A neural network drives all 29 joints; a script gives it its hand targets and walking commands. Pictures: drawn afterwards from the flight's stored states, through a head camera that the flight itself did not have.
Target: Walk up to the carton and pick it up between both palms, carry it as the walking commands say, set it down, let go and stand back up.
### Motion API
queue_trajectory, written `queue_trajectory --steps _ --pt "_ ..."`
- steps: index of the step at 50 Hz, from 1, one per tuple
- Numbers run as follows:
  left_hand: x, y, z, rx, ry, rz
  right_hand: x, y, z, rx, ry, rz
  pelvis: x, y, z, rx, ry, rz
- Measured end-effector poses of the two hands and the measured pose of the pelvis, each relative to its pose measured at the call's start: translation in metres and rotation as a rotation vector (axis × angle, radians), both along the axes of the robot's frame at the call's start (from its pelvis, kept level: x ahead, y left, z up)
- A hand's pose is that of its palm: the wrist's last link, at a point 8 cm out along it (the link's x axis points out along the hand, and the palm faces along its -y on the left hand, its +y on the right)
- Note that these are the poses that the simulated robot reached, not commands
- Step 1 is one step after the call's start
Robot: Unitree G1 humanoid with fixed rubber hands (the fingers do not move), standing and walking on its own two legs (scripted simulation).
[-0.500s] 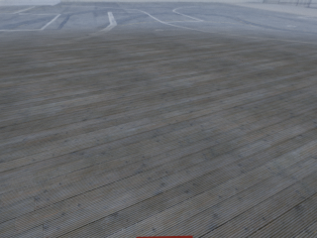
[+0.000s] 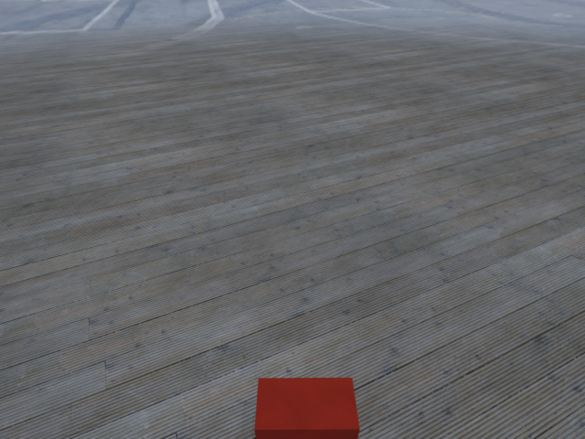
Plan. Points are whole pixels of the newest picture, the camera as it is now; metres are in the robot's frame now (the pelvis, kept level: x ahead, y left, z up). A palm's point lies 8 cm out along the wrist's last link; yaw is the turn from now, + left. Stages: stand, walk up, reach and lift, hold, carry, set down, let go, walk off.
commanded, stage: stand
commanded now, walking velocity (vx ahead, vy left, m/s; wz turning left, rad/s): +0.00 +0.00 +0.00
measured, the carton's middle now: (305, 416) +0.49 -0.03 -0.68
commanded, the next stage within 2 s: none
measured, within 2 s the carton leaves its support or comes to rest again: neither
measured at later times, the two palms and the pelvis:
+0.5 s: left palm out of the picture -0.10 +0.27 -0.16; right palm out of the picture -0.09 -0.28 -0.15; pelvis -0.10 -0.01 -0.02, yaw +3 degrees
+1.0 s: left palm out of the picture -0.22 +0.26 -0.16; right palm out of the picture -0.14 -0.31 -0.15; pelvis -0.18 -0.02 -0.03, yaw +5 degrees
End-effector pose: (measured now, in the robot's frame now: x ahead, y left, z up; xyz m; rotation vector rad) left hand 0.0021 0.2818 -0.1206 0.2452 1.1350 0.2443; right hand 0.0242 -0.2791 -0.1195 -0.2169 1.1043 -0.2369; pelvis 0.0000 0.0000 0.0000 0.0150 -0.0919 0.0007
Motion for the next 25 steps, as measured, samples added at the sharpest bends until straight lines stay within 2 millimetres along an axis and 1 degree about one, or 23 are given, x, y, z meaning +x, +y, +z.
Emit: queue_trajectory --steps 4,7,10,12,13,15,17,18,21,25 --pt "-0.029 0.002 -0.005 0.013 0.032 0.016 -0.032 -0.007 -0.007 -0.009 0.067 0.002 -0.021 -0.001 -0.006 -0.013 -0.007 0.021" --pt "-0.041 0.009 -0.014 0.025 0.043 0.032 -0.061 -0.009 -0.013 -0.015 0.115 -0.015 -0.034 0.002 -0.013 -0.028 -0.009 0.044" --pt "-0.04 0.018 -0.026 0.025 0.02 0.049 -0.098 -0.007 -0.022 -0.029 0.166 -0.04 -0.045 0.008 -0.023 -0.061 0.005 0.075" --pt "-0.038 0.021 -0.031 0.022 0.0 0.038 -0.123 -0.002 -0.025 -0.031 0.208 -0.059 -0.053 0.008 -0.025 -0.037 -0.002 0.072" --pt "-0.037 0.02 -0.032 0.018 -0.008 0.028 -0.133 0.001 -0.025 -0.027 0.219 -0.07 -0.057 0.006 -0.025 -0.019 -0.009 0.059" --pt "-0.04 0.017 -0.034 0.001 -0.015 0.015 -0.145 0.005 -0.025 -0.019 0.214 -0.093 -0.063 0.003 -0.024 0.008 -0.021 0.038" --pt "-0.048 0.013 -0.036 -0.016 -0.015 0.019 -0.149 0.007 -0.027 -0.012 0.196 -0.105 -0.067 0.0 -0.023 0.016 -0.027 0.032" --pt "-0.054 0.01 -0.037 -0.02 -0.012 0.021 -0.147 0.006 -0.029 -0.009 0.186 -0.108 -0.069 -0.002 -0.023 0.017 -0.027 0.029" --pt "-0.077 0.002 -0.041 -0.021 0.021 0.022 -0.134 0.002 -0.035 0.002 0.14 -0.093 -0.078 -0.006 -0.027 0.01 -0.027 0.009" --pt "-0.105 -0.01 -0.038 -0.035 0.043 0.048 -0.117 0.002 -0.03 0.013 0.079 -0.022 -0.096 -0.008 -0.024 -0.013 -0.031 0.047"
